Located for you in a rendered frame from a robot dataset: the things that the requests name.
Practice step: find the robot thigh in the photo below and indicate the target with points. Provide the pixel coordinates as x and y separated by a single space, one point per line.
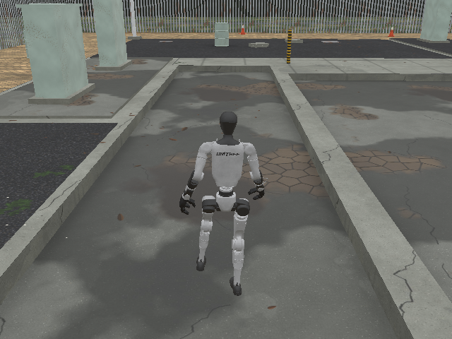
240 217
208 208

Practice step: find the right robot forearm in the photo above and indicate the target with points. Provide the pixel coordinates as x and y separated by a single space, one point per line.
259 183

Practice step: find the robot left hand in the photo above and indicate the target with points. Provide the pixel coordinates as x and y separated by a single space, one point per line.
183 203

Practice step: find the left robot forearm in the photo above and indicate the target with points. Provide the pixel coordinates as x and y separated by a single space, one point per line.
190 187

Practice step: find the robot left upper arm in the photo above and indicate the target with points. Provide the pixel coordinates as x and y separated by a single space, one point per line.
204 149

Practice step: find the right robot thigh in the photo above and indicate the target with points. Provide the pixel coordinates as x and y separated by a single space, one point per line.
240 217

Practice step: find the left robot thigh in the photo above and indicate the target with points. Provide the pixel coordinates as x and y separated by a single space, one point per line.
208 208

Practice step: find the robot right hand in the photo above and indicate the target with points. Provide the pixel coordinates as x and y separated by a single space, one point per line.
261 193

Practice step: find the robot right upper arm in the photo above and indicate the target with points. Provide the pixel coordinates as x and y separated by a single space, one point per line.
252 158

